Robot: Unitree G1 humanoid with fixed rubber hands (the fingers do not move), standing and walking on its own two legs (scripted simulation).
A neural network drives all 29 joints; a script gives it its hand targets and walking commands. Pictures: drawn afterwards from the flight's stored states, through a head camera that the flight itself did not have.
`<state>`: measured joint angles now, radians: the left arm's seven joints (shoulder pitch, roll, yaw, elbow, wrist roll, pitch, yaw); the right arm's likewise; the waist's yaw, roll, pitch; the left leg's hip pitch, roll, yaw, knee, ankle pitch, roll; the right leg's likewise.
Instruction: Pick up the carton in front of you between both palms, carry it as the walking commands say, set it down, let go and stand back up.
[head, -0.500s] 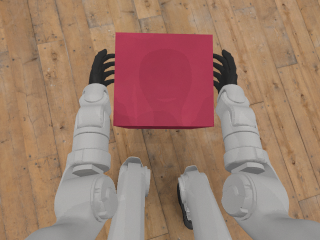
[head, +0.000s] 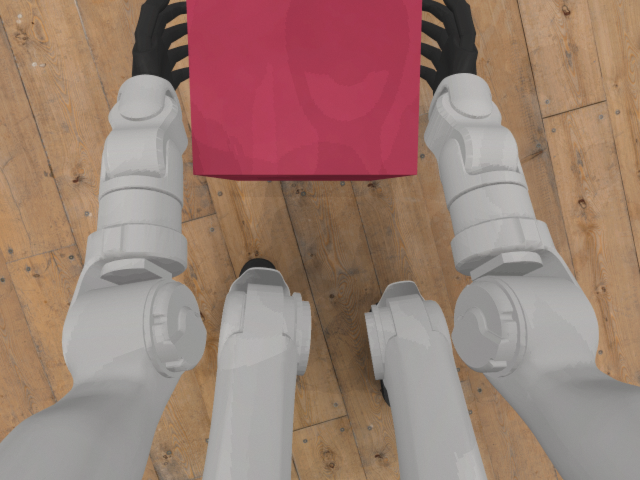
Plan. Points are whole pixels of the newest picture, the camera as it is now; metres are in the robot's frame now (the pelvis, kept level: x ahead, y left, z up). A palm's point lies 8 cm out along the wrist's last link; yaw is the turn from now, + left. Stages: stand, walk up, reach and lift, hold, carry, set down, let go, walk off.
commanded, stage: set down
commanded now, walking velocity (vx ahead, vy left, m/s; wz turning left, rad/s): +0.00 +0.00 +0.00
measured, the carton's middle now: (304, 96) +0.51 +0.10 -0.22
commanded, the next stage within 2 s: none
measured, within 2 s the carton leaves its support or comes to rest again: rests again in 0.72 s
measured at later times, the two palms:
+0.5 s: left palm (177, 93) +0.49 +0.24 -0.21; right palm (432, 90) +0.54 -0.06 -0.21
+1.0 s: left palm (182, 98) +0.49 +0.24 -0.23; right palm (432, 96) +0.54 -0.06 -0.23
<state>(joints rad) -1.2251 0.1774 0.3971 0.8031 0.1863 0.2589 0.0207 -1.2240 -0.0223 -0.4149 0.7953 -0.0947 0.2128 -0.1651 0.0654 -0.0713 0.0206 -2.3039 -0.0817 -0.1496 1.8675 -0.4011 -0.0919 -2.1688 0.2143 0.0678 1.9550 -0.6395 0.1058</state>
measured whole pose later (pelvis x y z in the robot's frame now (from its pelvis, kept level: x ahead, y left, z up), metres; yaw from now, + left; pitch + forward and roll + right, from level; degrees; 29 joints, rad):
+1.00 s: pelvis -0.01 +0.00 -0.05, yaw -1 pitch +40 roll -1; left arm -1.37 0.30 0.38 1.05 0.10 0.17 -0.05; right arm -1.42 -0.15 -0.29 1.05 -0.06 0.14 -0.12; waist 0.11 -0.07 0.28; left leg -2.31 0.02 -0.08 2.09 -0.46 -0.06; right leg -2.22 0.21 0.06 2.18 -0.66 0.09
